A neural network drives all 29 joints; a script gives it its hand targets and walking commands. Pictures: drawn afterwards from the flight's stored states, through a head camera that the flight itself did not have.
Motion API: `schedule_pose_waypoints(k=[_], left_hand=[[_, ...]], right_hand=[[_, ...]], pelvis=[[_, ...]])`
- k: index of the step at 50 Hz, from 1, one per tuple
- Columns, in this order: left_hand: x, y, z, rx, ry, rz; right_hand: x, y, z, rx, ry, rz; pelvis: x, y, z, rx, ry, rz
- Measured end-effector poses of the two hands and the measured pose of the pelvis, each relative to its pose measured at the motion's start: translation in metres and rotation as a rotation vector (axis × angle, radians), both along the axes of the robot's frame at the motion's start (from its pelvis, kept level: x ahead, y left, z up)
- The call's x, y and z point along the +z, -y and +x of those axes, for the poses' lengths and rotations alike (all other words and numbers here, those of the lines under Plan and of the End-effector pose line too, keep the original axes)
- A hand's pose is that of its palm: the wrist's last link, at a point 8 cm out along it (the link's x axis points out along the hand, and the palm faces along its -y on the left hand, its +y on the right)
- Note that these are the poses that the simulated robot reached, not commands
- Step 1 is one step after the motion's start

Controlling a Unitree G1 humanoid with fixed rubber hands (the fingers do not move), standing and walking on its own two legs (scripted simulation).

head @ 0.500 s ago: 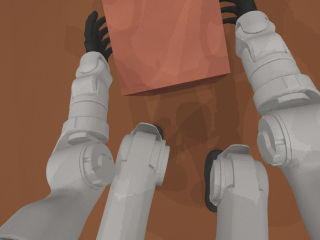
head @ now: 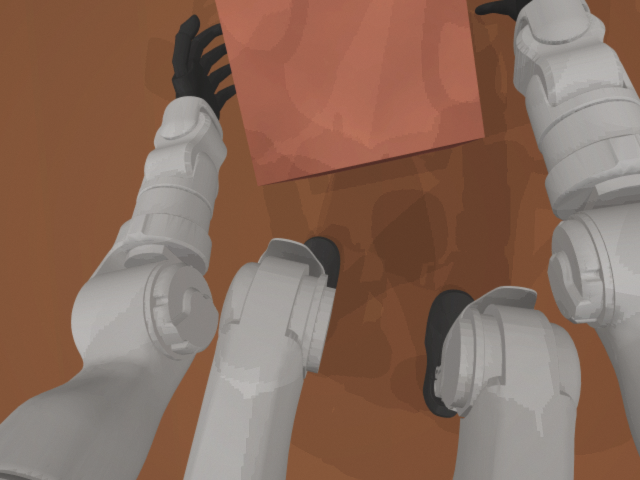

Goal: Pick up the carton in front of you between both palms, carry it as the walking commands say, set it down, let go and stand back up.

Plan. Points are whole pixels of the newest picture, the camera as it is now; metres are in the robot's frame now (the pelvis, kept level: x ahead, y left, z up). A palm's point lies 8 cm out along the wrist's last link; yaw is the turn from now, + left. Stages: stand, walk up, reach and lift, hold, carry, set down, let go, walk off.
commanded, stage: set down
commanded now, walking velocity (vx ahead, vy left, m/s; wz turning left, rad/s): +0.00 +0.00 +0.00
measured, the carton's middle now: (359, 78) +0.51 +0.08 -0.26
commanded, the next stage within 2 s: let go in 1.20 s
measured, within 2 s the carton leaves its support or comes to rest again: neither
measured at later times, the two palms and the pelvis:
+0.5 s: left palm (107, 82) +0.46 +0.27 -0.08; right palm out of the picture +0.59 -0.08 -0.07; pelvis +0.00 +0.02 +0.05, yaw +1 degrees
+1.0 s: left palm out of the picture +0.45 +0.28 +0.08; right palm out of the picture +0.59 -0.09 +0.07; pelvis +0.03 +0.01 +0.17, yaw +0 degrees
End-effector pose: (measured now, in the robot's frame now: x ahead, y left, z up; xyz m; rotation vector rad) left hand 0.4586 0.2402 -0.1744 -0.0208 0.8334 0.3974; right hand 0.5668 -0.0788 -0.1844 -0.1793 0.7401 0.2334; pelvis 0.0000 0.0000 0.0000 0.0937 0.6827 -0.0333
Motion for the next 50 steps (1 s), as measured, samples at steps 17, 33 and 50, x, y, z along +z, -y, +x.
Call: schedule_pose_waypoints(k=[17, 33, 50], left_hand=[[0.033, -0.031, 0.007, 0.066, 0.161, 0.004], [0.146, -0.032, -0.001, 0.078, 0.183, 0.004], [0.251, -0.035, -0.004, 0.081, 0.188, 0.020]], right_hand=[[0.041, 0.002, 0.018, -0.017, 0.135, -0.025], [0.159, 0.006, 0.025, -0.040, 0.087, -0.037], [0.256, 0.015, 0.027, -0.011, 0.100, -0.036]], pelvis=[[0.006, -0.014, -0.001, 0.038, -0.006, -0.032], [0.084, -0.017, 0.007, 0.051, -0.104, -0.054], [0.170, -0.009, 0.025, 0.042, -0.142, -0.043]])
